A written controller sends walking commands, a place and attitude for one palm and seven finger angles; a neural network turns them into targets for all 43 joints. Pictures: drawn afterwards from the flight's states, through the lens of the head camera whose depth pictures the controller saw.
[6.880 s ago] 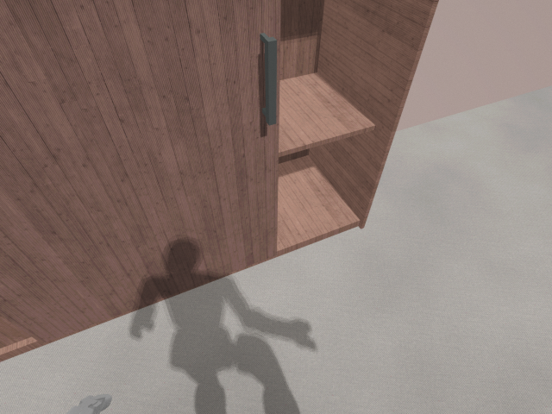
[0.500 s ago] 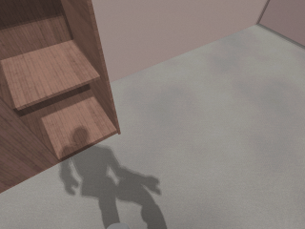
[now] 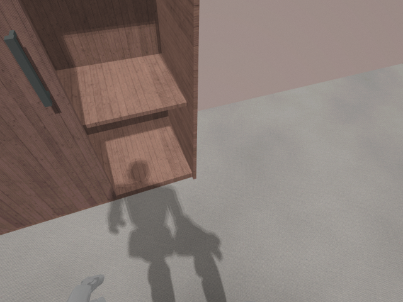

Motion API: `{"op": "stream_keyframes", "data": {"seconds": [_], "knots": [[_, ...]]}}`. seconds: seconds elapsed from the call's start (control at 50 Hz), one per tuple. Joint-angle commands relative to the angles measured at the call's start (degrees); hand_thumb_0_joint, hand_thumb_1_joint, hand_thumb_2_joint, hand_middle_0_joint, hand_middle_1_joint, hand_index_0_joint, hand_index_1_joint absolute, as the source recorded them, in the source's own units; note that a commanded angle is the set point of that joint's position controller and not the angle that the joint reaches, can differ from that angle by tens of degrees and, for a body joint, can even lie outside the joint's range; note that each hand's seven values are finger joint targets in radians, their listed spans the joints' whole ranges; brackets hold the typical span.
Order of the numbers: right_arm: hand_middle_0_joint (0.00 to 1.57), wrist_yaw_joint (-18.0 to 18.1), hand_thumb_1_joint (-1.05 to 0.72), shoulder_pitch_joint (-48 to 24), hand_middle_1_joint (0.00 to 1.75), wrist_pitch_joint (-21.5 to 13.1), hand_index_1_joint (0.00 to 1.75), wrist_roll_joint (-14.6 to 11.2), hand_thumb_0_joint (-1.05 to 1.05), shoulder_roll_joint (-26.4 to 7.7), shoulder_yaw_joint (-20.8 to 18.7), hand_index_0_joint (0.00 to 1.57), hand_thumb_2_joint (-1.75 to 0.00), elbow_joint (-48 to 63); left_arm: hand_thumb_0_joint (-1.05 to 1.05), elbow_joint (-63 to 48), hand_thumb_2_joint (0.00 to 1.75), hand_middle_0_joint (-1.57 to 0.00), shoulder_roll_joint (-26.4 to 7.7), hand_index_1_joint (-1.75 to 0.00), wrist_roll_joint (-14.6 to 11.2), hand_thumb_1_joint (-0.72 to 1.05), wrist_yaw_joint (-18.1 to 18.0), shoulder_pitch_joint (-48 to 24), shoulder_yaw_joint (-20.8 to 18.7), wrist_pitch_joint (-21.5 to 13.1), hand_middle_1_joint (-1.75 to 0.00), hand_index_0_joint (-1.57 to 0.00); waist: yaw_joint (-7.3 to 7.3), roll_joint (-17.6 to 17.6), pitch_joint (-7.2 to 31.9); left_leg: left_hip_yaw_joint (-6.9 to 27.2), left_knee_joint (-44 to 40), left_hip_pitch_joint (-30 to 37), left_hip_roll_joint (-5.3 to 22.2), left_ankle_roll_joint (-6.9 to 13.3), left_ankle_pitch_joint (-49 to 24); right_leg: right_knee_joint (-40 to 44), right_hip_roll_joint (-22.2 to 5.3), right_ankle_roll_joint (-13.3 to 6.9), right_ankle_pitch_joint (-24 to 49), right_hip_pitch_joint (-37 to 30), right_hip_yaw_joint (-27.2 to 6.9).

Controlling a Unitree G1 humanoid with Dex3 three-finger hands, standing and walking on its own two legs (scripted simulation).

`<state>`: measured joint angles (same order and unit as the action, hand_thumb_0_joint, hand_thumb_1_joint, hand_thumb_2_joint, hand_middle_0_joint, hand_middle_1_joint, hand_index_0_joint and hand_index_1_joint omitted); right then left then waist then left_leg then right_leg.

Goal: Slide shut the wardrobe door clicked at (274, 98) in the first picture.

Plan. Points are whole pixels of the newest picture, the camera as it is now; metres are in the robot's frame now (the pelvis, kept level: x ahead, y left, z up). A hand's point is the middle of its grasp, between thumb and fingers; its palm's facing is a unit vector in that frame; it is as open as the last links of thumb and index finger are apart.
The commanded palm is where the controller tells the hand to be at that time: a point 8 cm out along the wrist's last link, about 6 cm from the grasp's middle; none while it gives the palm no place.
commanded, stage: turn to face it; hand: left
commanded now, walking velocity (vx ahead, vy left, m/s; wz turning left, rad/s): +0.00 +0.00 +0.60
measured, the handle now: (31, 71) +0.66 +0.49 +0.08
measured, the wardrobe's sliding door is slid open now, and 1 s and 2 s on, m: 0.44 0.44 0.44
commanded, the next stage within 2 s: take the last steps up to it in 0.44 s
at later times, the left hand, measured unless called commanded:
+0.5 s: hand out of the picture -0.05 +0.18 -0.17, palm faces +0.32 -0.91 -0.25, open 7.3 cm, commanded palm none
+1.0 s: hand out of the picture +0.00 +0.23 -0.16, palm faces +0.36 -0.91 -0.22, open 7.3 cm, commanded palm none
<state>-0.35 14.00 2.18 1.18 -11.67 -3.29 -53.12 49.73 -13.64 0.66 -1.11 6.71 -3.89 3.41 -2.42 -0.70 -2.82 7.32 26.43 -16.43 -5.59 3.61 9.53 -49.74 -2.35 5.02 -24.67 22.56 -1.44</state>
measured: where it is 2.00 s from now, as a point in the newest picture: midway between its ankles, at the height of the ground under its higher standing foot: (160, 291)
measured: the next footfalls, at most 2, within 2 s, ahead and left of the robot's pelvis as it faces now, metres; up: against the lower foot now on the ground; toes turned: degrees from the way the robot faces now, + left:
right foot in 0.12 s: +0.03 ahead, -0.15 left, +0.00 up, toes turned +6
left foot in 0.56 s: -0.04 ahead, +0.12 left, +0.00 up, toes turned +20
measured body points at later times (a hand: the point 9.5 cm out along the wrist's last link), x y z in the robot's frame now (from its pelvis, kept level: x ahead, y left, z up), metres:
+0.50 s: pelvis -0.03 -0.02 +0.00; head +0.00 -0.01 +0.44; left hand -0.06 +0.23 -0.15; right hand +0.12 -0.26 -0.15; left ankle -0.07 +0.11 -0.71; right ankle -0.01 -0.15 -0.74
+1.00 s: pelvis +0.01 +0.03 +0.00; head +0.02 +0.01 +0.45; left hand -0.01 +0.28 -0.14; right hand +0.07 -0.20 -0.16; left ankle -0.07 +0.10 -0.74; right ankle +0.10 -0.06 -0.72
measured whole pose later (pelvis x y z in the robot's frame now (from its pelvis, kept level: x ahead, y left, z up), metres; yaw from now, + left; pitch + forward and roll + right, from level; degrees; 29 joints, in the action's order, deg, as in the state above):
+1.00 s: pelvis +0.01 +0.03 +0.00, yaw +20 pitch -1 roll +2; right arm 0.9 21.5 -1.5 1.3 -10.5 -2.3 -61.1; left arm 57.1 -10.3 1.8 1.1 13.7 -2.6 0.7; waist -1.0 -0.5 -0.2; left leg -0.6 21.2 -3.1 -3.6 2.6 16.7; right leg -40.2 -4.5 2.0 -19.2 21.5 4.3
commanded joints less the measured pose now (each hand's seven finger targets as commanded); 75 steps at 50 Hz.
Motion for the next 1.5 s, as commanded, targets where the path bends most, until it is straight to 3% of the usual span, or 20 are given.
{"op": "stream_keyframes", "data": {"seconds": [0.0,0.06,0.08,0.1,0.12,0.16,0.22,0.4,0.46,0.5,0.54,0.56,0.64,0.92,0.98,1.0,1.04,1.06,1.2,1.48], "knots": [[0.20,0.80,-0.90,-0.12,0.30,-0.46,0.30,0.32,0.00,-12.70,-3.60,0.20,-0.90,4.04,0.00,-5.00,0.90,-0.20,-5.16,-0.30,-0.59,0.90,-0.71,1.60,-0.98,-1.95,-0.30,-0.20,1.01,-7.87,6.40,21.46,-5.65,4.20,14.87,6.49,-14.09,8.66,2.03,-1.15,0.10,-3.58,-0.14],[0.20,0.42,-0.90,-2.22,0.30,-0.04,0.30,-0.11,0.00,-11.32,-3.67,0.20,-0.90,4.66,0.00,-3.75,0.90,-0.20,-6.01,-0.30,-0.74,0.90,-1.08,6.83,-1.49,-2.39,-0.30,-0.20,3.77,-5.74,6.96,19.64,-3.44,-4.96,10.77,2.45,-3.83,24.14,1.95,-2.35,9.81,-17.37,0.59],[0.20,0.14,-0.90,-1.64,0.30,0.09,0.30,-0.53,0.00,-8.97,-3.52,0.20,-0.90,4.84,0.00,-3.46,0.90,-0.20,-8.63,-0.30,-0.30,0.90,-1.35,8.33,-2.09,-2.76,-0.30,-0.20,4.41,1.46,7.20,15.05,2.52,-12.34,7.04,-0.71,5.71,31.76,-4.60,-4.47,7.49,-24.63,-5.17],[0.20,0.20,-0.90,-0.59,0.30,-0.06,0.30,-0.94,0.00,-5.68,-3.14,0.20,-0.90,5.91,0.00,-4.28,0.90,-0.20,-13.67,-0.30,0.73,0.90,-1.66,7.77,-2.91,-3.11,-0.30,-0.20,4.48,17.03,6.53,2.39,17.43,-21.39,-0.52,-5.22,18.13,37.85,-20.43,-10.37,2.69,-26.86,-22.18],[0.20,0.30,-0.90,-1.52,0.30,0.03,0.30,0.07,0.00,-8.84,-3.86,0.20,-0.90,5.91,0.00,-5.34,0.90,-0.20,-13.48,-0.30,0.41,0.90,-1.69,5.26,-2.26,-2.63,-0.30,-0.20,3.87,13.63,4.00,-0.04,29.18,-18.64,0.27,-5.38,22.31,38.44,-25.72,-14.15,5.00,-15.59,-22.77],[0.20,-0.47,-0.90,1.32,0.30,1.47,0.30,0.55,0.00,-8.16,-4.16,0.20,-0.90,3.62,0.00,-6.70,0.90,-0.20,-9.48,-0.30,0.04,0.90,-1.49,-1.63,-1.52,-3.01,-0.30,-0.20,0.07,11.40,0.47,-0.38,40.45,-15.45,2.82,-5.63,15.62,38.85,-18.37,-12.35,3.12,-6.20,-13.41],[0.20,-1.05,-0.90,2.66,0.30,1.55,0.30,0.41,0.00,-7.08,-3.56,0.20,-0.90,2.25,0.00,-5.73,0.90,-0.20,-6.31,-0.30,0.10,0.90,-1.14,-1.06,-0.53,-3.71,-0.30,-0.20,-0.62,10.46,-2.02,-3.67,44.43,-16.32,4.72,-6.74,9.82,34.73,-13.38,-10.55,16.18,-8.00,-2.72],[0.20,-0.58,-0.90,-7.16,0.30,0.68,0.30,-0.56,0.00,-5.00,-1.34,0.20,-0.90,3.70,0.00,-0.09,0.90,-0.20,-10.10,-0.30,1.32,0.90,-0.86,11.29,-1.62,-3.69,-0.30,-0.20,5.26,13.06,1.11,-9.65,21.09,-9.09,5.79,-7.19,17.88,27.80,-16.82,-13.27,38.04,-17.37,0.45],[0.20,-0.19,-0.90,-3.85,0.30,-0.07,0.30,-0.81,0.00,-4.92,-0.91,0.20,-0.90,2.44,0.00,0.77,0.90,-0.20,-11.20,-0.30,1.23,0.90,-0.81,10.33,-1.94,-3.39,-0.30,-0.20,3.66,14.50,4.04,-11.58,10.34,-1.96,4.51,-6.33,13.50,23.47,-15.93,-11.50,41.54,-17.52,2.54],[0.20,-0.17,-0.90,0.15,0.30,-1.00,0.30,-0.68,0.00,-7.29,-1.19,0.20,-0.90,1.14,0.00,1.12,0.90,-0.20,-9.91,-0.30,0.29,0.90,-0.65,9.32,-1.62,-2.94,-0.30,-0.20,1.20,8.84,6.56,-9.99,-3.70,10.09,6.03,-5.32,-0.99,15.07,-13.09,-6.79,34.15,-11.74,6.16],[0.20,0.54,-0.90,3.71,0.30,-1.58,0.30,-0.20,0.00,-16.28,-2.91,0.20,-0.90,0.81,0.00,-0.86,0.90,-0.20,-3.03,-0.30,-0.27,0.90,-0.45,10.12,0.27,-2.26,-0.30,-0.20,-0.21,-16.95,9.46,13.48,-6.60,19.61,27.03,4.77,-31.55,-2.91,-3.31,-0.95,-11.81,6.79,7.92],[0.20,0.67,-0.90,4.24,0.30,-1.12,0.30,0.24,0.00,-15.97,-2.68,0.20,-0.90,0.22,0.00,-0.73,0.90,-0.20,-4.31,-0.30,0.18,0.90,-0.56,8.07,0.06,-1.87,-0.30,-0.20,-1.15,-11.96,8.43,10.92,-6.66,15.68,28.03,8.12,-21.95,-8.95,-3.95,-2.30,-12.51,5.41,4.98],[0.20,1.50,-0.90,-1.47,0.30,-2.34,0.30,0.27,0.00,-9.91,-0.70,0.20,-0.90,0.72,0.00,2.49,0.90,-0.20,-4.38,-0.30,1.00,0.90,1.36,6.87,-0.28,-2.26,-0.30,-0.20,1.24,-10.81,-1.07,7.47,-13.99,7.62,19.47,5.66,9.25,-15.05,-4.12,-2.94,0.70,10.33,3.51],[0.20,1.74,-0.90,7.90,0.30,-4.74,0.30,0.39,0.00,-7.10,-0.65,0.20,-0.90,-4.84,0.00,2.30,0.90,-0.20,-0.33,-0.30,0.83,0.90,2.07,2.78,0.82,-4.53,-0.30,-0.20,0.49,-5.31,-3.88,7.40,-15.19,8.86,19.33,8.43,6.70,9.49,-2.71,-2.98,3.97,4.01,5.81],[0.20,1.77,-0.90,6.69,0.30,-4.70,0.30,0.14,0.00,-6.37,-0.23,0.20,-0.90,-5.95,0.00,5.18,0.90,-0.20,0.04,-0.30,0.83,0.90,1.94,9.80,0.37,-5.29,-0.30,-0.20,4.27,-2.27,-2.41,3.50,-8.02,0.63,16.24,5.54,6.90,19.18,-0.25,-3.52,10.76,-11.79,7.40],[0.20,1.59,-0.90,6.50,0.30,-4.91,0.30,-0.13,0.00,-5.21,-0.06,0.20,-0.90,-6.16,0.00,6.98,0.90,-0.20,-1.74,-0.30,0.94,0.90,1.66,14.42,-0.17,-5.85,-0.30,-0.20,6.34,1.03,-0.62,0.67,-1.24,-3.82,12.84,3.41,8.57,23.49,-1.66,-4.37,10.41,-19.85,4.90],[0.20,0.91,-0.90,5.64,0.30,-5.32,0.30,-0.55,0.00,-2.00,0.41,0.20,-0.90,-3.42,0.00,9.65,0.90,-0.20,-10.38,-0.30,1.05,0.90,0.72,25.83,-2.02,-6.61,-0.30,-0.20,10.09,20.68,2.59,-9.61,27.42,-21.04,3.35,-0.98,24.13,38.80,-23.83,-13.36,-5.25,-31.37,-27.75],[0.20,0.59,-0.90,2.96,0.30,-5.01,0.30,0.06,0.00,-4.66,-0.47,0.20,-0.90,-3.01,0.00,9.65,0.90,-0.20,-9.45,-0.30,0.36,0.90,0.39,25.37,-1.88,-6.38,-0.30,-0.20,9.74,11.39,0.01,-6.25,34.99,-22.59,6.22,-1.02,22.21,42.10,-24.89,-15.70,-10.89,-26.45,-28.75],[0.20,-0.65,-0.90,6.85,0.30,-2.81,0.30,0.38,0.00,0.88,-0.48,0.20,-0.90,-7.43,0.00,9.45,0.90,-0.20,0.38,-0.30,0.43,0.90,-0.11,16.38,0.77,-8.16,-0.30,-0.20,2.32,5.73,-5.07,-8.17,35.69,-16.79,11.70,-4.19,1.49,42.60,-13.56,-10.85,11.15,-11.10,-1.98],[0.20,-1.44,-0.90,-5.36,0.30,-4.79,0.30,-0.05,0.00,0.67,0.00,0.20,-0.90,-2.29,0.00,14.34,0.90,-0.20,-2.13,-0.30,1.01,0.90,-0.52,21.84,0.16,-7.85,-0.30,-0.20,3.65,8.22,-3.64,-14.04,8.03,-7.01,9.01,-2.53,2.81,32.24,-14.06,-11.68,32.39,-18.23,3.28]]}}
